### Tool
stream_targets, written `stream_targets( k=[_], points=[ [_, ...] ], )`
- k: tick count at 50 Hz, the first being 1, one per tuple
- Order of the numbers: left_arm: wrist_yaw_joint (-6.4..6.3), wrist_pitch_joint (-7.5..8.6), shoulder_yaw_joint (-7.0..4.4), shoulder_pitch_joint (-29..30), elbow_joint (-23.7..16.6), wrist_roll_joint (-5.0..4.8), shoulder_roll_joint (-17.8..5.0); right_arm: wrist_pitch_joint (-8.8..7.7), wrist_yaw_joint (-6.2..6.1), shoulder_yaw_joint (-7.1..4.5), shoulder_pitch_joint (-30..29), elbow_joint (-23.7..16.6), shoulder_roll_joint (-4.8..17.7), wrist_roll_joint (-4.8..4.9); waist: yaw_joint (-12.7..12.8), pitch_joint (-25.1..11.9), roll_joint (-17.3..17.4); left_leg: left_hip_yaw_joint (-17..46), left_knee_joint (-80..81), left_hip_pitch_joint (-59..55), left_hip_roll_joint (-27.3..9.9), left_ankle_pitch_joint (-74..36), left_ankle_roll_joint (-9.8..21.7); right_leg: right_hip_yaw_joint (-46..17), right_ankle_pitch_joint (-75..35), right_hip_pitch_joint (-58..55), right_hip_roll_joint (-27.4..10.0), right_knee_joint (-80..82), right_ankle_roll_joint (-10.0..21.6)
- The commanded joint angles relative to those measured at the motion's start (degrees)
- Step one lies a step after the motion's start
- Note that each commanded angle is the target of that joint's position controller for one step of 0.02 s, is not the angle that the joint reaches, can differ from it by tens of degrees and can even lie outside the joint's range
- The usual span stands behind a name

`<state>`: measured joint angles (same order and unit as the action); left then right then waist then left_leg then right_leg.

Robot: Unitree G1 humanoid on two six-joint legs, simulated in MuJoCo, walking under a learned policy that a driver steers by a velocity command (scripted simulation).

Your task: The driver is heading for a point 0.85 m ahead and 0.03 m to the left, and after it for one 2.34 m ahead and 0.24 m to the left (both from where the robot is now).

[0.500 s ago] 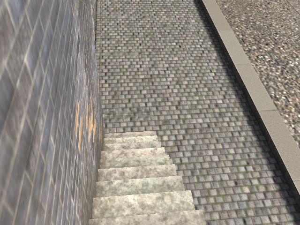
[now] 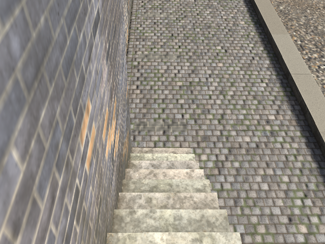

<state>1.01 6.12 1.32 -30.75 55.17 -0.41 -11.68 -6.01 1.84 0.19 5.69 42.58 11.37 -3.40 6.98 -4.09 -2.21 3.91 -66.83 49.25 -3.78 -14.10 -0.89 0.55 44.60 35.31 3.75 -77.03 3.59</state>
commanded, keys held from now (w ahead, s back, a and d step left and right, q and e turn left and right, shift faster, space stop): w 1.00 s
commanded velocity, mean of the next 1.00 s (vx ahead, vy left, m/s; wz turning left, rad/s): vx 0.50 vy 0.00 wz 0.00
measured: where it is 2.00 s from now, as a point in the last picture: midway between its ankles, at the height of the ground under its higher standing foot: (166, 238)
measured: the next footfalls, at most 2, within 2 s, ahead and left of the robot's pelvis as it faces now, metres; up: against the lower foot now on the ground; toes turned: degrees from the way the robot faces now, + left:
left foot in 0.10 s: +0.19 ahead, +0.13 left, -0.20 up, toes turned +3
right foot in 0.62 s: +0.45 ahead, -0.13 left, -0.39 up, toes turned -3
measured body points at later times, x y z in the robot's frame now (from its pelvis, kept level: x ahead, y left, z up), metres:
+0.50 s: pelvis +0.25 +0.02 -0.16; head +0.25 +0.02 +0.29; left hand +0.40 +0.25 -0.29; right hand +0.14 -0.17 -0.31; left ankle +0.15 +0.13 -0.81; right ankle +0.45 -0.16 -0.83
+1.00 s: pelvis +0.47 -0.02 -0.32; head +0.48 -0.02 +0.13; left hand +0.29 +0.16 -0.45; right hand +0.52 -0.26 -0.46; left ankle +0.68 +0.16 -0.94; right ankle +0.41 -0.13 -1.01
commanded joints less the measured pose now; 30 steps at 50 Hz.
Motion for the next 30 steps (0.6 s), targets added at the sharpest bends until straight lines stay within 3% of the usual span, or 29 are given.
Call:
stream_targets(
  k=[1, 2, 3, 4, 5, 6, 7, 8, 9, 10, 11, 12, 13, 14, 15, 16, 17, 19, 20, 21, 22, 23, 24, 25, 26, 27, 28, 29, 30],
  points=[
    [-1.41, -2.37, -2.08, 7.0, -2.5, -0.66, -5.5, 0.72, -4.16, 0.50, 6.2, 0.6, -1.3, 9.44, -7.2, 5.6, 2.4, -9.0, 25.4, -35.5, 5.0, -8.8, -3.0, -14.7, -7.2, 16.5, -5.9, 23.3, 7.3],
    [0.11, -0.80, -1.37, 9.5, -8.0, 2.61, -15.8, 1.23, 4.39, 0.86, 5.1, -1.4, 3.5, -6.74, -4.7, 14.1, -8.2, -8.0, 33.1, -28.5, 1.7, 9.4, -0.5, -16.7, 7.4, 21.2, -7.8, 15.9, 9.7],
    [1.14, -1.00, -2.41, 7.2, -6.1, 2.27, -16.0, 1.39, 5.08, -1.47, 9.2, 1.0, 5.4, -5.49, -6.9, 10.8, 0.0, -10.8, 41.3, -34.3, 2.9, 8.4, 1.0, -18.7, 6.1, 16.8, -7.3, 11.1, 11.2],
    [2.69, -1.24, -1.68, 5.2, -4.3, 4.48, -14.5, 0.87, 4.57, -2.49, 22.4, 3.7, 6.1, -5.25, -12.4, 3.2, 4.8, -8.5, 46.0, -49.8, 2.6, 2.7, 4.0, -21.2, 0.3, 15.7, -5.9, -4.5, 10.3],
    [6.18, -0.93, -1.07, -3.8, 1.2, 7.20, -10.6, 0.65, 3.62, -4.71, 35.3, 8.4, 9.4, -6.26, -15.0, -1.9, 7.4, -11.4, 31.1, -64.4, 3.8, 0.2, 8.6, -13.5, -19.3, 21.9, -0.9, -22.8, 6.3],
    [7.66, -0.06, -0.57, -12.5, 2.1, 3.41, -3.8, 1.45, 4.25, -5.67, 34.3, 7.9, 15.5, -5.50, -10.2, -10.6, 16.8, 9.1, 27.8, -71.0, -9.4, -9.7, 17.0, -11.4, -4.3, 30.3, 0.9, -48.3, 2.2],
    [6.94, -0.13, -0.29, -10.1, -3.4, 2.60, -2.9, 1.69, 5.17, -6.47, 30.0, 5.8, 19.5, -2.83, -6.2, -10.8, 14.5, 23.6, 32.8, -72.7, -17.4, -6.4, 21.8, -5.5, -7.1, 41.2, -3.0, -56.2, -0.7],
    [4.92, -0.71, 1.68, 2.0, -9.6, 2.34, -1.4, 1.27, 7.07, -5.84, 24.5, 4.2, 17.9, -1.11, -8.3, -5.2, 6.8, 33.6, 42.8, -68.0, -20.9, 23.2, 24.3, -5.4, -11.2, 53.0, -2.9, -54.0, -4.3],
    [2.08, -1.40, 2.23, 8.5, -10.2, 2.16, -1.7, 0.51, 6.60, -4.18, 23.2, 5.1, 12.1, 0.13, -9.3, 0.4, 1.2, 34.5, 45.9, -59.6, -20.9, 36.7, 22.1, -6.9, -17.7, 55.0, -6.7, -49.0, -5.8],
    [0.62, -1.56, 3.08, 10.1, -10.9, 1.82, -0.8, -0.09, 6.38, -2.05, 21.1, 5.8, 5.6, -0.46, -7.1, 2.3, -2.5, 32.1, 46.8, -51.4, -21.3, 36.5, 21.1, -9.1, -22.8, 52.2, -9.7, -44.2, -6.0],
    [0.46, -2.54, 3.06, 4.3, -8.7, 1.88, -0.7, -1.42, 4.99, 0.95, 17.9, 7.6, -5.7, -2.47, -2.5, 6.7, -7.8, 20.6, 40.8, -37.4, -14.5, 24.9, 16.6, -12.9, -43.2, 45.3, -15.0, -18.7, -6.1],
    [1.35, -3.10, 2.87, 2.7, -7.1, 1.90, -0.7, -2.02, 4.10, 0.66, 17.4, 8.4, -4.1, -1.54, -1.8, 10.4, -2.2, 15.4, 40.7, -24.8, -10.0, 26.0, 16.0, -10.4, -43.3, 37.9, -15.4, -13.4, -6.2],
    [2.75, -3.62, 1.75, -0.6, -4.5, 2.95, -3.8, -2.97, 3.21, -0.11, 16.7, 8.1, -0.1, 0.59, -3.2, 9.6, 0.5, 7.6, 39.5, -14.1, -4.7, 31.6, 16.0, -6.5, -49.7, 29.7, -13.1, -4.4, -6.0],
    [3.55, -4.21, 1.00, 3.2, -4.3, 4.64, -4.6, -2.93, 2.86, -0.57, 19.7, 9.2, 2.9, 0.32, -5.0, 8.1, 3.1, 8.2, 41.7, -8.1, -4.4, 36.9, 16.6, -3.6, -50.8, 22.6, -11.8, -4.9, -5.8],
    [4.15, -4.02, 1.20, 4.1, -3.7, 6.01, -3.8, -2.93, 2.47, -0.51, 20.3, 9.7, 4.4, -1.81, -3.9, 6.7, 4.1, 9.5, 41.3, -4.7, -4.8, 35.9, 16.1, -4.0, -52.8, 17.3, -11.1, -10.0, -5.8],
    [3.99, -3.54, 0.99, 6.4, -4.2, 5.66, -4.6, -2.93, 2.72, -0.96, 21.2, 9.9, 6.1, -1.72, -5.0, 5.9, 2.3, 10.7, 40.9, -9.6, -6.7, 34.5, 16.6, -4.6, -49.2, 20.8, -10.8, -9.7, -5.9],
    [3.07, -3.51, 0.11, 11.9, -5.8, 6.46, -7.0, -3.81, 1.11, 0.37, 22.6, 11.7, 2.2, -1.37, -7.0, 3.8, 0.3, 12.1, 34.4, -21.9, -7.1, 28.8, 15.6, -10.5, -57.2, 29.9, -13.9, 5.3, -5.3],
    [2.42, -2.93, 0.82, 19.6, -7.7, 4.93, -5.1, -3.57, -0.25, 1.12, 33.0, 16.3, -0.7, -2.87, -11.0, 3.5, 2.3, 16.2, 28.6, -39.3, -10.2, 26.6, 15.7, -12.2, -55.8, 42.5, -15.3, 13.7, -5.7],
    [1.91, -2.32, 1.06, 18.6, -5.7, 3.95, -5.7, -3.18, -0.65, 1.89, 33.9, 16.0, -3.5, -1.98, -11.4, 4.3, 1.4, 13.4, 23.6, -38.7, -8.6, 26.0, 13.7, -13.4, -67.6, 39.9, -16.7, 24.7, -5.5],
    [2.36, -2.44, 1.02, 17.5, -4.4, 4.97, -6.2, -2.81, -0.35, 2.39, 32.3, 14.1, -3.4, -1.44, -10.0, 2.4, 1.3, 8.4, 20.8, -27.6, -5.0, 29.5, 12.7, -8.8, -75.9, 26.3, -15.0, 28.2, -3.7],
    [3.11, -1.97, 0.67, 16.3, -2.4, 5.67, -5.6, -2.24, 0.16, 2.04, 27.6, 10.2, -2.8, -1.35, -8.2, 1.8, 3.1, -1.2, 20.7, -9.4, 0.9, 37.3, 11.7, -0.8, -84.2, 3.3, -11.2, 29.8, -1.6],
    [2.37, -3.52, -0.18, 23.4, -5.3, -0.12, -0.7, 0.91, -4.57, -1.10, 24.8, 10.6, 5.6, 12.84, -6.6, 1.7, -1.1, 3.1, 23.4, -10.4, -3.4, 38.7, 8.9, -3.3, -78.6, -12.8, -6.2, 27.0, -5.1],
    [1.47, -4.88, -0.33, 25.8, -6.2, -1.36, -0.4, 2.20, -5.83, -1.38, 25.0, 9.9, 7.0, 12.52, -7.8, 7.3, 1.2, 4.2, 20.1, -10.5, -4.9, 37.5, 8.8, -2.8, -74.0, -9.8, -6.4, 29.4, -6.1],
    [0.69, -5.83, -0.23, 29.0, -8.2, -0.53, -0.3, 3.23, -5.75, -1.89, 24.2, 9.5, 5.8, 9.95, -11.2, 11.4, 7.2, 2.1, 19.6, -15.6, -2.9, 34.1, 9.3, 0.2, -71.6, -6.1, -5.6, 37.5, -6.1],
    [0.57, -5.78, -0.74, 30.9, -9.2, 0.11, -1.3, 4.09, -5.89, -2.06, 25.8, 10.5, 4.9, 8.07, -13.6, 15.8, 8.0, 3.1, 17.6, -19.8, -2.8, 30.9, 10.2, -0.8, -66.4, -3.9, -6.3, 44.6, -5.2],
    [0.28, -5.79, -1.37, 32.3, -9.8, 0.18, -2.4, 4.82, -6.21, -2.54, 27.4, 11.9, 4.7, 5.27, -16.3, 16.4, 9.0, 3.7, 13.9, -24.6, -3.5, 27.2, 11.3, -0.7, -62.3, -3.9, -7.1, 51.2, -4.6],
    [0.51, -5.54, -1.72, 30.0, -9.9, -1.29, -2.9, 5.25, -6.20, -3.19, 28.5, 13.0, 6.4, 3.58, -16.3, 16.8, 11.0, 5.7, 10.5, -26.8, -4.9, 21.7, 13.1, -2.5, -55.6, -6.8, -8.9, 56.1, -3.5],
    [0.65, -4.78, -2.91, 22.0, -7.8, -1.85, -4.5, 5.06, -6.39, -4.26, 28.3, 14.1, 7.8, 2.72, -13.0, 15.4, 9.8, 5.6, 1.3, -27.0, -5.7, 18.9, 14.6, -4.2, -55.6, -14.7, -10.9, 62.6, -1.4],
    [-0.30, -3.76, -3.48, 11.6, -3.9, -0.29, -5.9, 4.22, -5.41, -5.10, 27.8, 15.2, 8.4, 3.47, -8.2, 8.9, 4.4, 2.5, -10.8, -25.9, -2.2, 16.3, 14.1, -2.3, -60.4, -28.2, -9.2, 66.8, -0.7]
  ],
)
